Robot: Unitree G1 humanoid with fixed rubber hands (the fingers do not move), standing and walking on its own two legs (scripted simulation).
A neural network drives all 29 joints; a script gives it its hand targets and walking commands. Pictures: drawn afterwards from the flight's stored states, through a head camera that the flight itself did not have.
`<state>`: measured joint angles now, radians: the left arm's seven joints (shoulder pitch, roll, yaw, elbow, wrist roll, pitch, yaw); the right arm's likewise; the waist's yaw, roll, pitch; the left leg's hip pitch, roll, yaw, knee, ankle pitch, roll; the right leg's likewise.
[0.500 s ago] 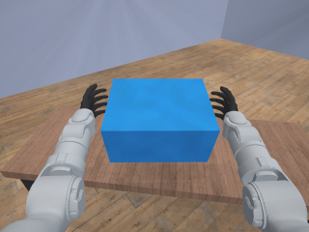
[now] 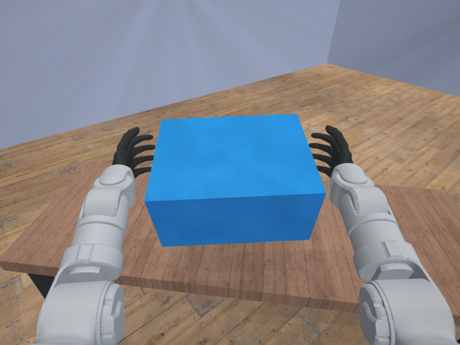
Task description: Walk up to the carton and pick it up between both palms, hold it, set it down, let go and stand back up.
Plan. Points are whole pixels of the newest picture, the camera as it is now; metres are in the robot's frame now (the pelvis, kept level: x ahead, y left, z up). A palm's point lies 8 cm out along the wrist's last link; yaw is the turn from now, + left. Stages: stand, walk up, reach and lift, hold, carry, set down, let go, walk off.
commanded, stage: hold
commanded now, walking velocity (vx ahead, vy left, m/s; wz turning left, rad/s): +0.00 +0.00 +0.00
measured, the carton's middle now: (232, 177) +0.44 +0.01 +0.13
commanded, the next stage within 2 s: none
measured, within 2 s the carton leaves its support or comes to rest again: neither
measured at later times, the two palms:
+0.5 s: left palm (123, 169) +0.36 +0.20 +0.20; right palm (345, 163) +0.37 -0.18 +0.21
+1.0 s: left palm (123, 174) +0.36 +0.20 +0.19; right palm (345, 165) +0.37 -0.18 +0.21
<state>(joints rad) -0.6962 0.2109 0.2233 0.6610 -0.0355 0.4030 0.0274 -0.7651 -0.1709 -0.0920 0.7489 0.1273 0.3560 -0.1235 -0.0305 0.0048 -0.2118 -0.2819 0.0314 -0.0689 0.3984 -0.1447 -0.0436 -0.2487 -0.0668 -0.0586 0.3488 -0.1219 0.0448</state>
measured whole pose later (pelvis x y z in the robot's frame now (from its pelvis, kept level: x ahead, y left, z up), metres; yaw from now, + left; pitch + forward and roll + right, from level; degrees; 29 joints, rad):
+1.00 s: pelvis +0.00 +0.00 +0.00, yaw +0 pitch +0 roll +0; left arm -0.64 0.14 0.32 0.49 0.08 0.55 0.00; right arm -0.75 -0.17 -0.09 0.68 0.13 0.41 -0.11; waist -0.03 0.00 -0.20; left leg -0.24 0.03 -0.06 0.36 -0.13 -0.05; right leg -0.23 -0.07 -0.05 0.35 -0.12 0.04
